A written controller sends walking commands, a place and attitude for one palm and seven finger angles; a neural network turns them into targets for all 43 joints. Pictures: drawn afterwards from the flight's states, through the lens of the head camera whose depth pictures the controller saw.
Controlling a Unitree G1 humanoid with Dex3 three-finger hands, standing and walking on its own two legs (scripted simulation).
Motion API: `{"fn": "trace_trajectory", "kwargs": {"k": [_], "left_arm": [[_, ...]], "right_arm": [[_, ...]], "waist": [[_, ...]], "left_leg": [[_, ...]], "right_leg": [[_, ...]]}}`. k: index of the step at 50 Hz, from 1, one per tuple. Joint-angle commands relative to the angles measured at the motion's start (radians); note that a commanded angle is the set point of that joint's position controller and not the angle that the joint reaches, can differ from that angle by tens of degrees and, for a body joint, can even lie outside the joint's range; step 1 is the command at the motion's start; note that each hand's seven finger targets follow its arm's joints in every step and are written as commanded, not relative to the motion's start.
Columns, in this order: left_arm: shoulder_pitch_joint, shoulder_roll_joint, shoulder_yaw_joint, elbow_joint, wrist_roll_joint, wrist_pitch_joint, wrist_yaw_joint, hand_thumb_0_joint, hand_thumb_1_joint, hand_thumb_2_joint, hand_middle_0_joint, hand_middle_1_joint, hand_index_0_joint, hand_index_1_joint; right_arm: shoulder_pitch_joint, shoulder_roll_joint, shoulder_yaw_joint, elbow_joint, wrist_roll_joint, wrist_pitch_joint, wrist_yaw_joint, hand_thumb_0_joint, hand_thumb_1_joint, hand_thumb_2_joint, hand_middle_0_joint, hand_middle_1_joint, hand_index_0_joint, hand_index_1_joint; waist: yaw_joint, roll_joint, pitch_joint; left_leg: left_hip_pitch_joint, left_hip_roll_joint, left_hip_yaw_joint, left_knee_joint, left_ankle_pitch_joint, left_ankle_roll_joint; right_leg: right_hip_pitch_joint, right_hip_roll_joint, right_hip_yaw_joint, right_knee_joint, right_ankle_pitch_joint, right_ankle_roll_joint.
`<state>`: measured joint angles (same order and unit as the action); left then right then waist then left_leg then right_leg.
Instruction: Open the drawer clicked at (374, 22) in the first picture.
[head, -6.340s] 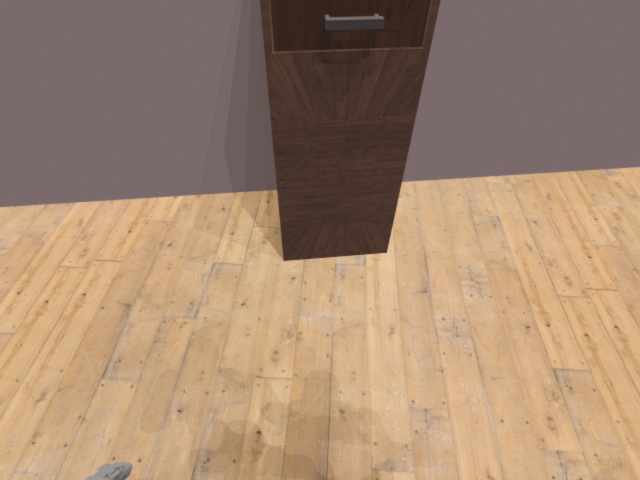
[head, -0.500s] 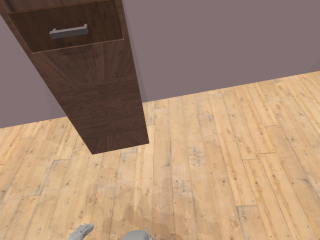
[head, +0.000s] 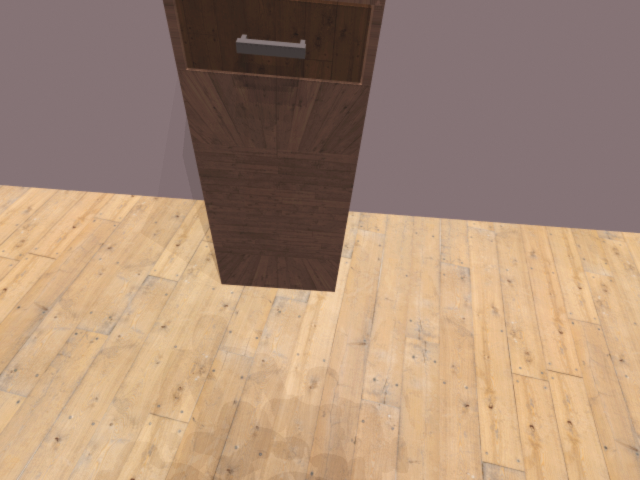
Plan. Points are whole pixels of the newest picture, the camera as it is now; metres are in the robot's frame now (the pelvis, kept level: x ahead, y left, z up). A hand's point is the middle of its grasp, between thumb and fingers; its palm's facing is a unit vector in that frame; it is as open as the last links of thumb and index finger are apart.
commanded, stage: take the last steps up to it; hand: left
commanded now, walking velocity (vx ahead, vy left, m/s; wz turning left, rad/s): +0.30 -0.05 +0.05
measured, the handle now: (272, 44) +0.87 +0.19 +0.14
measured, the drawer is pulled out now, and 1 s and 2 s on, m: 0.00 0.00 0.00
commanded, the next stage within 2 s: come to a stop and stand still in 1.04 s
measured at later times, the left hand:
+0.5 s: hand out of the picture +0.06 +0.09 -0.16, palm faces +0.09 -0.97 -0.21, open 7.3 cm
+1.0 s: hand (238, 439) +0.21 +0.14 -0.19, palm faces +0.12 -0.98 -0.16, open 7.4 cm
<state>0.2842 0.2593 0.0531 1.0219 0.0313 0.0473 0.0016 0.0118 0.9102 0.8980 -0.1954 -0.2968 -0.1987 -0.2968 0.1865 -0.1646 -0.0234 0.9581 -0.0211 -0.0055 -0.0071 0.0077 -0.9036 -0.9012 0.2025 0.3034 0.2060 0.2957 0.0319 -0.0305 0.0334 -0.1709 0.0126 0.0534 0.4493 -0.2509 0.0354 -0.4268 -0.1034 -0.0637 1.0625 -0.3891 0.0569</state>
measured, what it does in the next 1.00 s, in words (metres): walks ahead: right foot, then left foot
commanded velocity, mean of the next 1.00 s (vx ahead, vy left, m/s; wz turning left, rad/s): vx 0.28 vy -0.02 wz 0.03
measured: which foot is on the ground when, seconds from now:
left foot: down 0.00-0.28, up 0.30-0.84, down 0.86-1.00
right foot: up 0.00-0.26, down 0.28-0.84, up 0.86-1.00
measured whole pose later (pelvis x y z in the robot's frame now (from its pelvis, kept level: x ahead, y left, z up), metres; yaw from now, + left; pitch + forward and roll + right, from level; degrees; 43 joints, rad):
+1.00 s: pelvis +0.28 -0.02 -0.01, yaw +1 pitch -1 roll +1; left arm 0.39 0.13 0.04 1.13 0.02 -0.03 0.02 0.01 0.91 0.90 -0.20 -0.30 -0.20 -0.30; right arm 0.16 -0.13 -0.06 1.00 0.00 -0.09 -0.03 -0.02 -0.94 -0.90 0.20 0.30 0.21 0.30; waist 0.04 -0.03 0.05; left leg -0.25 0.00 0.16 0.53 -0.25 0.06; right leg -0.41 -0.09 -0.06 1.21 -0.39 -0.02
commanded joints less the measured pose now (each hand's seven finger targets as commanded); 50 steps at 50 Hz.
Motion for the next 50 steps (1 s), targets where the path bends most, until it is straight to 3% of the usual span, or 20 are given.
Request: {"fn": "trace_trajectory", "kwargs": {"k": [1, 8, 12, 13, 14, 15, 17, 19, 21, 23, 30, 37, 38, 40, 41, 42, 43, 44, 47, 50], "left_arm": [[-0.041, 0.023, 0.001, -0.061, -0.001, -0.036, -0.013, 0.0, 0.9, 0.9, -0.2, -0.3, -0.2, -0.3], [-0.087, -0.004, 0.002, -0.079, -0.005, -0.048, -0.023, 0.0, 0.9, 0.9, -0.2, -0.3, -0.2, -0.3], [0.076, -0.012, 0.01, -0.013, -0.004, -0.066, -0.02, 0.0, 0.9, 0.9, -0.2, -0.3, -0.2, -0.3], [0.145, 0.027, 0.019, 0.012, -0.001, -0.078, -0.014, 0.0, 0.9, 0.9, -0.2, -0.3, -0.2, -0.3], [0.234, 0.107, 0.036, 0.035, 0.008, -0.09, -0.002, 0.0, 0.9, 0.9, -0.2, -0.3, -0.2, -0.3], [0.284, 0.148, 0.04, 0.036, -0.007, -0.086, 0.008, 0.0, 0.9, 0.9, -0.2, -0.3, -0.2, -0.3], [0.179, 0.085, 0.031, 0.028, -0.014, -0.099, 0.014, 0.0, 0.9, 0.9, -0.2, -0.3, -0.2, -0.3], [0.096, 0.01, 0.009, 0.011, -0.014, -0.106, 0.016, 0.0, 0.9, 0.9, -0.2, -0.3, -0.2, -0.3], [0.111, -0.022, -0.001, 0.022, -0.016, -0.119, 0.016, 0.0, 0.9, 0.9, -0.2, -0.3, -0.2, -0.3], [0.151, -0.035, -0.01, 0.043, -0.016, -0.127, 0.016, 0.0, 0.9, 0.9, -0.2, -0.3, -0.2, -0.3], [0.284, -0.057, -0.02, 0.107, -0.01, -0.146, 0.026, 0.0, 0.9, 0.9, -0.2, -0.3, -0.2, -0.3], [0.321, -0.044, -0.014, 0.141, -0.004, -0.131, 0.036, 0.0, 0.9, 0.9, -0.2, -0.3, -0.2, -0.3], [0.32, -0.035, -0.011, 0.141, -0.003, -0.129, 0.037, 0.0, 0.9, 0.9, -0.2, -0.3, -0.2, -0.3], [0.279, -0.015, -0.004, 0.133, -0.008, -0.129, 0.035, 0.0, 0.9, 0.9, -0.2, -0.3, -0.2, -0.3], [0.271, -0.02, -0.005, 0.128, -0.015, -0.129, 0.032, 0.0, 0.9, 0.9, -0.2, -0.3, -0.2, -0.3], [0.311, -0.062, -0.008, 0.113, -0.028, -0.13, 0.026, 0.0, 0.9, 0.9, -0.2, -0.3, -0.2, -0.3], [0.292, -0.095, -0.023, 0.078, -0.034, -0.13, 0.019, 0.0, 0.9, 0.9, -0.2, -0.3, -0.2, -0.3], [0.237, -0.061, -0.01, 0.066, -0.027, -0.124, 0.025, 0.0, 0.9, 0.9, -0.2, -0.3, -0.2, -0.3], [0.139, -0.1, -0.002, 0.061, -0.009, -0.102, 0.008, 0.0, 0.9, 0.9, -0.2, -0.3, -0.2, -0.3], [0.186, -0.125, 0.002, 0.061, -0.003, -0.074, 0.005, 0.0, 0.9, 0.9, -0.2, -0.3, -0.2, -0.3]], "right_arm": [[0.132, -0.174, -0.045, 0.01, 0.002, -0.024, -0.016, 0.0, -0.9, -0.9, 0.2, 0.3, 0.2, 0.3], [0.149, -0.186, -0.059, 0.038, -0.009, -0.025, -0.014, 0.0, -0.9, -0.9, 0.2, 0.3, 0.2, 0.3], [0.121, -0.164, -0.053, 0.056, -0.006, -0.02, -0.011, 0.0, -0.9, -0.9, 0.2, 0.3, 0.2, 0.3], [0.125, -0.132, -0.048, 0.056, 0.0, -0.022, -0.008, 0.0, -0.9, -0.9, 0.2, 0.3, 0.2, 0.3], [0.118, -0.062, -0.03, 0.035, 0.009, -0.028, -0.004, 0.0, -0.9, -0.9, 0.2, 0.3, 0.2, 0.3], [0.058, -0.09, -0.033, -0.004, 0.001, -0.027, 0.003, 0.0, -0.9, -0.9, 0.2, 0.3, 0.2, 0.3], [0.04, -0.113, -0.052, 0.018, -0.006, -0.022, 0.013, 0.0, -0.9, -0.9, 0.2, 0.3, 0.2, 0.3], [0.097, -0.083, -0.055, 0.06, -0.009, -0.011, 0.02, 0.0, -0.9, -0.9, 0.2, 0.3, 0.2, 0.3], [0.148, -0.044, -0.049, 0.09, -0.011, -0.003, 0.021, 0.0, -0.9, -0.9, 0.2, 0.3, 0.2, 0.3], [0.15, -0.04, -0.052, 0.093, -0.008, -0.001, 0.024, 0.0, -0.9, -0.9, 0.2, 0.3, 0.2, 0.3], [-0.016, -0.028, -0.043, 0.041, -0.004, -0.008, 0.028, 0.0, -0.9, -0.9, 0.2, 0.3, 0.2, 0.3], [-0.15, -0.004, -0.027, -0.004, 0.0, -0.03, 0.035, 0.0, -0.9, -0.9, 0.2, 0.3, 0.2, 0.3], [-0.133, -0.011, -0.028, -0.003, 0.0, -0.035, 0.032, 0.0, -0.9, -0.9, 0.2, 0.3, 0.2, 0.3], [0.037, -0.031, -0.035, 0.046, -0.005, -0.047, 0.015, 0.0, -0.9, -0.9, 0.2, 0.3, 0.2, 0.3], [0.176, -0.071, -0.043, 0.086, -0.01, -0.052, 0.005, 0.0, -0.9, -0.9, 0.2, 0.3, 0.2, 0.3], [0.302, -0.175, -0.065, 0.109, -0.02, -0.061, -0.008, 0.0, -0.9, -0.9, 0.2, 0.3, 0.2, 0.3], [0.368, -0.241, -0.076, 0.122, -0.003, -0.053, -0.016, 0.0, -0.9, -0.9, 0.2, 0.3, 0.2, 0.3], [0.304, -0.226, -0.075, 0.111, 0.009, -0.044, -0.018, 0.0, -0.9, -0.9, 0.2, 0.3, 0.2, 0.3], [0.125, -0.081, -0.036, 0.072, 0.005, -0.065, -0.021, 0.0, -0.9, -0.9, 0.2, 0.3, 0.2, 0.3], [0.106, -0.043, -0.028, 0.074, 0.004, -0.079, -0.02, 0.0, -0.9, -0.9, 0.2, 0.3, 0.2, 0.3]], "waist": [[-0.063, 0.159, 0.039], [-0.068, 0.172, 0.079], [0.009, 0.103, 0.034], [0.041, -0.027, 0.008], [0.078, -0.282, 0.001], [0.101, -0.293, 0.025], [0.043, -0.18, 0.104], [-0.02, -0.053, 0.125], [-0.041, -0.024, 0.099], [-0.04, -0.056, 0.094], [-0.005, -0.058, 0.108], [0.022, -0.092, 0.125], [0.013, -0.092, 0.105], [-0.069, -0.068, 0.002], [-0.126, -0.035, -0.085], [-0.156, 0.159, -0.242], [-0.148, 0.271, -0.289], [-0.125, 0.134, -0.21], [-0.055, 0.072, 0.052], [0.001, 0.101, 0.031]], "left_leg": [[0.068, 0.238, -0.254, -0.279, -0.062, 0.124], [-0.027, 0.26, -0.284, -0.296, -0.24, 0.137], [-0.176, 0.191, -0.197, -0.126, -0.29, 0.075], [-0.284, 0.118, -0.142, 0.029, -0.296, 0.039], [-0.466, -0.003, 0.007, 0.327, -0.302, -0.01], [-0.536, 0.004, -0.02, 0.515, -0.345, -0.009], [-0.538, 0.066, -0.074, 0.66, -0.165, -0.005], [-0.471, 0.101, -0.063, 0.679, -0.042, -0.023], [-0.442, 0.095, -0.04, 0.679, 0.041, -0.041], [-0.464, 0.092, -0.029, 0.667, 0.093, -0.052], [-0.562, 0.099, 0.001, 0.522, 0.104, -0.057], [-0.429, 0.054, 0.067, 0.26, 0.037, -0.008], [-0.368, 0.04, 0.073, 0.227, 0.008, 0.008], [-0.131, -0.029, 0.114, 0.113, 0.051, 0.032], [0.108, -0.002, 0.076, 0.057, 0.143, 0.053], [0.385, 0.243, -0.228, 0.043, 0.301, 0.139], [0.476, 0.431, -0.504, -0.051, 0.477, 0.238], [0.365, 0.448, -0.467, -0.106, 0.395, 0.264], [-0.009, 0.325, -0.249, -0.215, 0.273, 0.17], [-0.109, 0.262, -0.101, -0.227, 0.361, 0.147]], "right_leg": [[-0.13, -0.008, 0.013, -0.064, 0.037, 0.004], [0.0, 0.006, -0.01, -0.345, 0.007, -0.01], [0.315, 0.057, -0.046, -0.573, 0.122, -0.019], [0.453, 0.008, 0.034, -0.666, 0.044, -0.035], [0.552, -0.215, 0.345, -0.826, -0.175, -0.112], [0.481, -0.339, 0.554, -0.952, -0.316, -0.192], [0.328, -0.299, 0.497, -0.995, -0.346, -0.193], [0.244, -0.231, 0.295, -0.965, -0.161, -0.162], [0.253, -0.168, 0.157, -0.945, 0.04, -0.147], [0.29, -0.142, 0.1, -0.946, 0.157, -0.144], [0.425, -0.156, 0.077, -0.887, 0.523, -0.189], [0.469, -0.166, 0.051, -0.814, 0.713, -0.199], [0.468, -0.172, 0.05, -0.767, 0.779, -0.202], [0.445, -0.13, -0.011, -0.544, 0.96, -0.171], [0.328, -0.095, -0.031, -0.346, 0.867, -0.142], [0.098, 0.017, -0.088, -0.074, 0.446, -0.09], [-0.092, 0.102, -0.03, 0.19, -0.163, -0.081], [-0.134, 0.054, 0.035, 0.273, -0.172, -0.099], [-0.124, -0.024, 0.058, 0.222, 0.025, -0.074], [-0.032, -0.032, 0.039, 0.086, 0.065, -0.052]]}}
